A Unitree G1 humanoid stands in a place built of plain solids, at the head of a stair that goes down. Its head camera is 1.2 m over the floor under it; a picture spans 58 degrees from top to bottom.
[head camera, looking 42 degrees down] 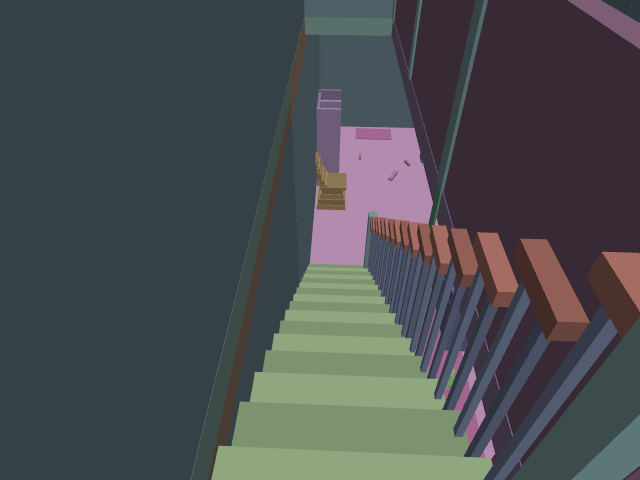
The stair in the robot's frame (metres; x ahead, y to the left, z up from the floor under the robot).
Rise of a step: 0.19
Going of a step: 0.25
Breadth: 0.85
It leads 2 degrees to the right of straight ahead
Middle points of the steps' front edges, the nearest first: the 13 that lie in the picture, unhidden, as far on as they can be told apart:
0.56 -0.10 -0.19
0.81 -0.11 -0.38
1.05 -0.13 -0.58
1.30 -0.14 -0.77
1.55 -0.15 -0.96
1.79 -0.16 -1.16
2.04 -0.17 -1.35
2.28 -0.18 -1.54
2.53 -0.19 -1.73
2.77 -0.20 -1.93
3.02 -0.21 -2.12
3.26 -0.22 -2.31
3.51 -0.23 -2.51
